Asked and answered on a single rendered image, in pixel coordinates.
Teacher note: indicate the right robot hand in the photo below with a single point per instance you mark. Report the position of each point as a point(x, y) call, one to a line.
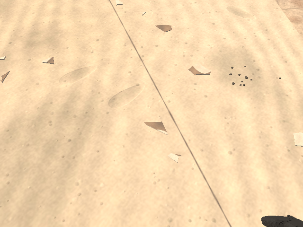
point(280, 221)

